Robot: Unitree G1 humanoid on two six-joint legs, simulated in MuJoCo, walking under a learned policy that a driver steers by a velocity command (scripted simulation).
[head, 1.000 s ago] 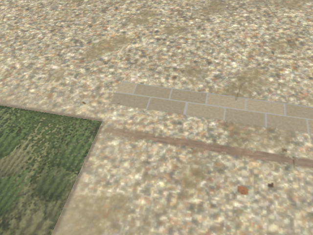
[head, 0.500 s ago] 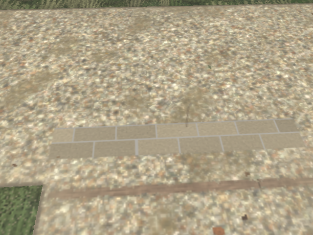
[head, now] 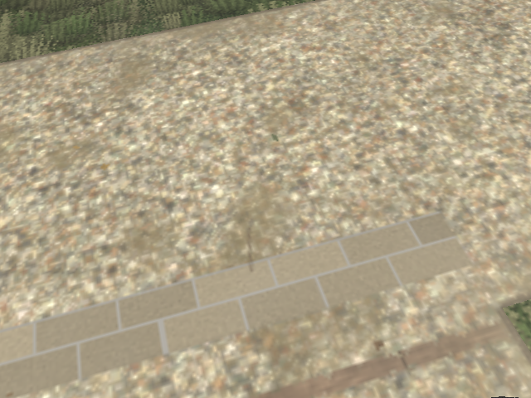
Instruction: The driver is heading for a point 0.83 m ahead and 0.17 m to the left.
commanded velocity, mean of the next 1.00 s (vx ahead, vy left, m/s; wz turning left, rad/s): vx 0.50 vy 0.00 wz -0.01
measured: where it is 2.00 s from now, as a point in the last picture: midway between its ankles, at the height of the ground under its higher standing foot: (282, 257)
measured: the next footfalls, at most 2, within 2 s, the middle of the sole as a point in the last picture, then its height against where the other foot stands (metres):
left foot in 0.26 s outside the picture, level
right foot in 0.80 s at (346, 339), level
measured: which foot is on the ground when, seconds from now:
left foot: up 0.00-0.24, down 0.26-0.82, up 0.84-1.00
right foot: down 0.00-0.28, up 0.30-0.78, down 0.80-1.00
